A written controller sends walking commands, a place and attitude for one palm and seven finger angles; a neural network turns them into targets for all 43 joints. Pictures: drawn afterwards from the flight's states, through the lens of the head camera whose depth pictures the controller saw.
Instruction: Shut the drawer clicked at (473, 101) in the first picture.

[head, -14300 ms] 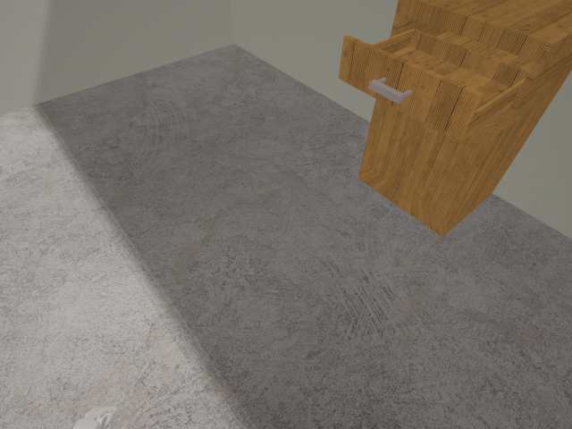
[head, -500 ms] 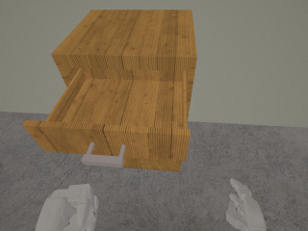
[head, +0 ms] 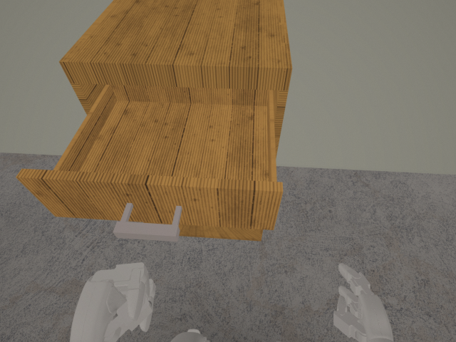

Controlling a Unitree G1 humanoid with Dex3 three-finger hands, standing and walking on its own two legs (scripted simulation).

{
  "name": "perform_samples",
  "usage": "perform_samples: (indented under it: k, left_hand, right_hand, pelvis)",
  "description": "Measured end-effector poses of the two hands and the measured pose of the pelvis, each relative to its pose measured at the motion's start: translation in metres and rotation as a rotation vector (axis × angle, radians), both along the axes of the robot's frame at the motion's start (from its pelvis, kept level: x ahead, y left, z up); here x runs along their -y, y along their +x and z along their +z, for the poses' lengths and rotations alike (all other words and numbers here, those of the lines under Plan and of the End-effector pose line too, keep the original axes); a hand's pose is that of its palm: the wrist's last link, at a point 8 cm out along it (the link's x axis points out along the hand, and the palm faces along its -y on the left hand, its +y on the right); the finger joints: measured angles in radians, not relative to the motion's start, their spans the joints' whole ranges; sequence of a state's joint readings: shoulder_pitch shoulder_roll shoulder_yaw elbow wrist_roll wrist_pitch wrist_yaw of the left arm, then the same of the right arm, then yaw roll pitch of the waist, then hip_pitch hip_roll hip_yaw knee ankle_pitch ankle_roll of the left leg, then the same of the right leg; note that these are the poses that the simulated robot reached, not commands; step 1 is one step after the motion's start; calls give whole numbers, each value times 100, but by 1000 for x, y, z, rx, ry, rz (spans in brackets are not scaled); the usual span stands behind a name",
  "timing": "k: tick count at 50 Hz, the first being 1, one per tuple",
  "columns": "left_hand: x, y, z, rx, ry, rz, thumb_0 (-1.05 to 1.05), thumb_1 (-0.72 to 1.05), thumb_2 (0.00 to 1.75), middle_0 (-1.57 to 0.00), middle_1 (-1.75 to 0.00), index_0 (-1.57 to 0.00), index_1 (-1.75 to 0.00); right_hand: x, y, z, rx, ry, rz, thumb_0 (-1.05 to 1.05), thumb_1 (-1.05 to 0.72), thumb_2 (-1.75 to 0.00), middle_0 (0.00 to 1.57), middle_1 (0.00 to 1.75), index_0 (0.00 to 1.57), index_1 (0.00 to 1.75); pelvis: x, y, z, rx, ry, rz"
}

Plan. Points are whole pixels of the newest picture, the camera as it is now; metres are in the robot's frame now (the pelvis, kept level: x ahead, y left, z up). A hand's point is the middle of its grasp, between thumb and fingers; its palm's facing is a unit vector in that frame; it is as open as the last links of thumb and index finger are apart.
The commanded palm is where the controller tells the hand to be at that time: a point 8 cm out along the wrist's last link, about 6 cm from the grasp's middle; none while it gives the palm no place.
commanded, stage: bring the fist close to the handle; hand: left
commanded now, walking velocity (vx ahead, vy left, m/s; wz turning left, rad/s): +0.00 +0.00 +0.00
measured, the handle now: (150, 220) +0.32 +0.17 +0.02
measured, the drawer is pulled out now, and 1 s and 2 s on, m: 0.28 0.28 0.22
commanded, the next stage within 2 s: push the drawer shut in 0.94 s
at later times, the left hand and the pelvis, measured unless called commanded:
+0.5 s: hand (163, 288) +0.21 +0.12 +0.03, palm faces -0.04 -1.00 -0.02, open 3.3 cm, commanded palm +0.19 +0.18 +0.03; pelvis -0.01 +0.01 -0.03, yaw -1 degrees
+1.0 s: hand (163, 285) +0.21 +0.12 +0.02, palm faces -0.03 -1.00 -0.02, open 3.3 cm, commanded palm +0.19 +0.18 +0.03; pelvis +0.00 +0.00 -0.03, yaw -1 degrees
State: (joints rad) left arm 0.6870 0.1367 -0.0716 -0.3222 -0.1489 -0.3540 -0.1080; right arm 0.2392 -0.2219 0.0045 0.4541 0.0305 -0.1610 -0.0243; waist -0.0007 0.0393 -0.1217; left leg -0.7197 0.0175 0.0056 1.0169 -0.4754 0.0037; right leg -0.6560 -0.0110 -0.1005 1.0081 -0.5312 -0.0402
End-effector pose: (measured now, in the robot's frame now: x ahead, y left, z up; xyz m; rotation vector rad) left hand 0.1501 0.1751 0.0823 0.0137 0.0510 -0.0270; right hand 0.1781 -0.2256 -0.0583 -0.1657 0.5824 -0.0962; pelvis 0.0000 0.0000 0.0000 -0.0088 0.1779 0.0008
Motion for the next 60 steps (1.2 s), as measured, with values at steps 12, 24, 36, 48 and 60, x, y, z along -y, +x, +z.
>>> perform_samples:
  k: [12,24,36,48,60]
  left_hand:
    - [-5,18,-23,9,3,7,2,90,90,-140,-160,-140,-160]
    - [2,35,-51,-6,4,-20,2,90,90,-140,-160,-140,-160]
    - [2,50,-53,-1,11,-11,2,90,90,-140,-160,-140,-160]
    - [4,42,-58,-13,4,-3,2,90,90,-140,-160,-140,-160]
    - [-2,47,-57,6,21,-6,2,90,90,-140,-160,-140,-160]
  right_hand:
    - [-4,-7,-17,-46,-15,5,2,-91,-90,20,30,21,30]
    - [-6,-12,-34,-91,-28,11,2,-91,-90,20,30,21,30]
    - [-5,-19,-46,-150,-11,-1,2,-91,-90,20,30,21,30]
    - [0,-12,-42,-136,-30,3,2,-91,-90,20,30,21,30]
    - [1,-8,-43,-129,-28,8,2,-91,-90,20,30,20,30]
  pelvis:
    - [-5,-4,-13,-47,-6,-5]
    - [-8,-8,-27,-92,-9,-9]
    - [-7,-5,-30,-113,-9,-14]
    - [-4,-3,-30,-117,-8,-12]
    - [-2,-5,-32,-116,-12,-6]
